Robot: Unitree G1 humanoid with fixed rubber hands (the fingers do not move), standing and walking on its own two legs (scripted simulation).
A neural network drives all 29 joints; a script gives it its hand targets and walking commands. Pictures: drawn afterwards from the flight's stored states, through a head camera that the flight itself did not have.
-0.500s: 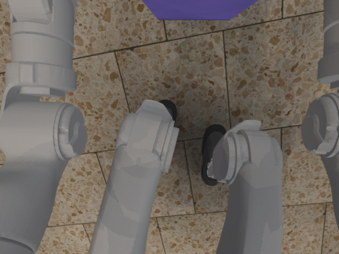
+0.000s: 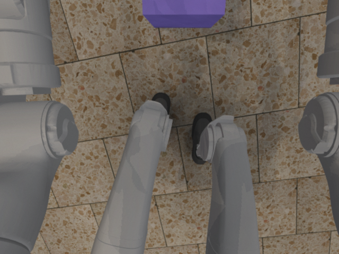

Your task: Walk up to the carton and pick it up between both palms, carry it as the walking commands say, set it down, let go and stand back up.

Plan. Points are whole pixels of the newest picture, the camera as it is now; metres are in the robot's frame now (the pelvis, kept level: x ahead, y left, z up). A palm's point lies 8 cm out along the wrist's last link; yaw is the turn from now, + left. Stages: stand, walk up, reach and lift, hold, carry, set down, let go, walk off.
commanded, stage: set down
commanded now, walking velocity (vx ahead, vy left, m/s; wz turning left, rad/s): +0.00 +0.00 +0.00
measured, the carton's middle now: out of the picture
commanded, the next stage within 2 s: let go in 0.38 s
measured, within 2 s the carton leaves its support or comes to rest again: neither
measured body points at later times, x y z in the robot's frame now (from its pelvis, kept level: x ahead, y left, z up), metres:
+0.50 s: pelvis +0.01 +0.01 +0.11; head +0.37 +0.05 +0.36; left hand +0.55 +0.27 -0.02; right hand +0.62 -0.11 -0.01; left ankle +0.14 +0.11 -0.51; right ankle +0.10 -0.08 -0.51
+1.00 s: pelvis +0.05 +0.03 +0.17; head +0.31 +0.04 +0.54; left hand +0.37 +0.27 +0.06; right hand +0.43 -0.15 +0.06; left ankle +0.14 +0.11 -0.51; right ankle +0.10 -0.08 -0.51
